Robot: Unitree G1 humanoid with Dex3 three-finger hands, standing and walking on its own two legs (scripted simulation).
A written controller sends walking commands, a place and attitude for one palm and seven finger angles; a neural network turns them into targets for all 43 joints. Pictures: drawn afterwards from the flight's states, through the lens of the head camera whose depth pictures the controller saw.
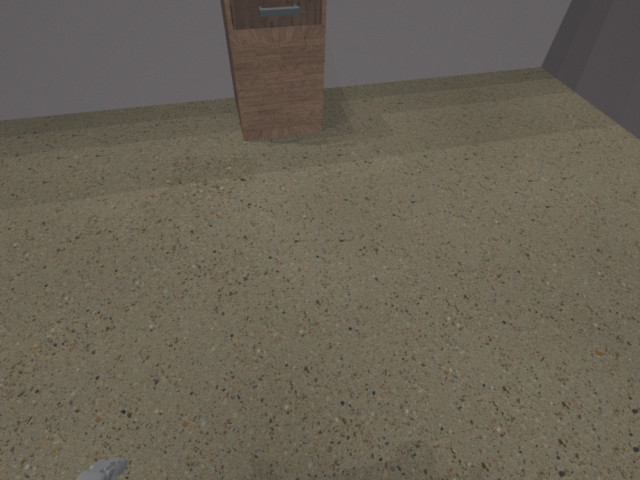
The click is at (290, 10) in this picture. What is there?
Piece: drawer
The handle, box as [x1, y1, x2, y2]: [258, 4, 299, 16]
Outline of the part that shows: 299,14 299,7 295,4 291,7 261,8 260,6 258,6 260,16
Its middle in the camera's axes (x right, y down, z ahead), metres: -0.18 -0.97 +1.64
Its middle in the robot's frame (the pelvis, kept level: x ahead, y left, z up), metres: +1.86 +0.28 -0.12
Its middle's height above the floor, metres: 0.65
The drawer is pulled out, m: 0.00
